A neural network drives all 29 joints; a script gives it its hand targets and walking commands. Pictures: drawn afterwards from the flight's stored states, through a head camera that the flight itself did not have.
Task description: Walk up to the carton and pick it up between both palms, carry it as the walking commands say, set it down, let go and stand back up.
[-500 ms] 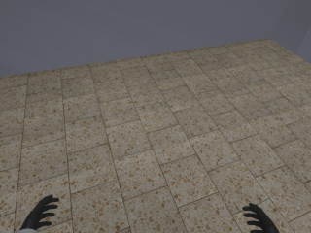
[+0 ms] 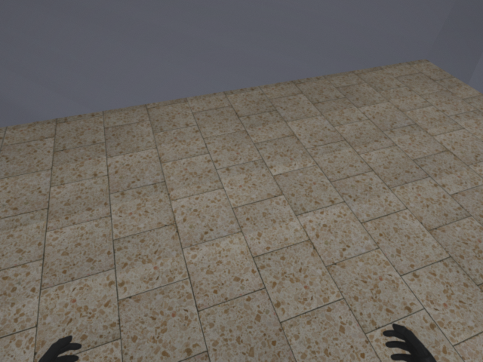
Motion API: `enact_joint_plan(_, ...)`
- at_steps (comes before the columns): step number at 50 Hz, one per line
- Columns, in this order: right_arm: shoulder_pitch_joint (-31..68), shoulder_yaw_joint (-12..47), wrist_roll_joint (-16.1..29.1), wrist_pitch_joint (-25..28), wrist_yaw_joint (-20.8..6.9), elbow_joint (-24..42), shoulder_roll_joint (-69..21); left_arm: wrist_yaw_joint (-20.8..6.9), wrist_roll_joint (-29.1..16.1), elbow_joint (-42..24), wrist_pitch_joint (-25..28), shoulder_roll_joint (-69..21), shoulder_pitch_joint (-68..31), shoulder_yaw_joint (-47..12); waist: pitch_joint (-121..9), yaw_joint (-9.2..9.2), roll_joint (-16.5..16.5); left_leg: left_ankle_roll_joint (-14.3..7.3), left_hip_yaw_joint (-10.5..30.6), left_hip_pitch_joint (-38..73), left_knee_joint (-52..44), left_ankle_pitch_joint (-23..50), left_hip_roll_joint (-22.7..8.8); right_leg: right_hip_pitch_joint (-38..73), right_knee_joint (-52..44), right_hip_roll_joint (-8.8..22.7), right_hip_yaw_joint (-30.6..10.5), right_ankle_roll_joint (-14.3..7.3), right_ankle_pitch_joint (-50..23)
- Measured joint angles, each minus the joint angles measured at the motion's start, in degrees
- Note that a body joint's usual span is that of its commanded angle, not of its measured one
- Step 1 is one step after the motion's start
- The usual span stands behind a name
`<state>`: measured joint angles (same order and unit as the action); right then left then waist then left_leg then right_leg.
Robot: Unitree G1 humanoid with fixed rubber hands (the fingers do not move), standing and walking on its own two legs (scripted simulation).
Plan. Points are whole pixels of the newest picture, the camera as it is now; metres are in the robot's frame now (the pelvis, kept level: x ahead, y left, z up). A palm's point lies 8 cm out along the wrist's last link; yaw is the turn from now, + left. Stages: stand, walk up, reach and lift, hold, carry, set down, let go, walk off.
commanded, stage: stand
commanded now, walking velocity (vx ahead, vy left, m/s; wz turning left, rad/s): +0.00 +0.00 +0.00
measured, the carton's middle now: out of the picture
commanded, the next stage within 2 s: walk up in 1.18 s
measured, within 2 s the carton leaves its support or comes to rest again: neither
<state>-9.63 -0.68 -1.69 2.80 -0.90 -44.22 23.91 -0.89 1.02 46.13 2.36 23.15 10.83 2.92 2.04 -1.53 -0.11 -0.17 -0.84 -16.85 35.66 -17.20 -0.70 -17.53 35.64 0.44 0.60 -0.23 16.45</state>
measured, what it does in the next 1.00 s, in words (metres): stands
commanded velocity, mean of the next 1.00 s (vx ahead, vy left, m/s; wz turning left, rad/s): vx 0.00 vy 0.00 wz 0.00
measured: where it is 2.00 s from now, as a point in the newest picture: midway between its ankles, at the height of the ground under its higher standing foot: outside the picture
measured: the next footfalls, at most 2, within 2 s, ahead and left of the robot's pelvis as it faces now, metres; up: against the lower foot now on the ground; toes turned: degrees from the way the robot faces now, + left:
left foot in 1.84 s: +0.03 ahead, +0.13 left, +0.00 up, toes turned +20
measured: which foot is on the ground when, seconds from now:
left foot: down 0.00-1.00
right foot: down 0.00-1.00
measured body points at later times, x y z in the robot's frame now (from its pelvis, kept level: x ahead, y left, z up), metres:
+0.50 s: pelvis +0.01 -0.01 +0.01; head +0.02 -0.02 +0.46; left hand +0.15 +0.30 -0.08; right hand +0.13 -0.33 -0.09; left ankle +0.02 +0.12 -0.73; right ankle +0.03 -0.12 -0.73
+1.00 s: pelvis +0.01 +0.00 +0.02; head +0.01 +0.01 +0.47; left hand +0.11 +0.32 -0.09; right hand +0.12 -0.32 -0.09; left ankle +0.02 +0.12 -0.73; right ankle +0.03 -0.12 -0.73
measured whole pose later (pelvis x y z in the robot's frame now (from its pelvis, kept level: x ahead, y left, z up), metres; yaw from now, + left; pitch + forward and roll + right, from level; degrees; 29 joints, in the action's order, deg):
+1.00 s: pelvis +0.01 +0.00 +0.02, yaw -1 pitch -3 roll +0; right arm -6.3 0.7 -0.9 1.6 -0.3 -57.6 23.7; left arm -0.8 0.5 59.0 1.1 23.8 6.8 0.7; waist 1.7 -0.8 0.5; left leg 0.1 -2.0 -7.9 21.4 -10.9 -0.7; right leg -9.2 21.8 0.2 -0.4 0.2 10.1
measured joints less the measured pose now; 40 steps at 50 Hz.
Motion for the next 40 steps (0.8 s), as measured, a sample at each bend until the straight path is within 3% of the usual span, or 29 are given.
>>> enact_joint_plan(18,0.6,0.6,0.8,-0.6,0.2,-5.1,0.3,0.4,-0.4,4.4,0.0,1.0,-3.3,-1.3,-0.1,1.8,-0.3,1.3,0.1,4.0,-6.3,2.3,-0.9,3.5,-5.4,-1.0,0.2,-1.0,-1.8)
enact_joint_plan(40,2.6,1.2,0.9,-1.2,0.7,-11.0,0.1,0.3,-0.8,10.3,-1.0,0.8,-5.2,-2.1,0.4,1.19,1.0,0.8,-0.9,7.9,-12.1,5.2,-0.7,7.5,-12.1,-0.8,-0.7,-0.2,-5.4)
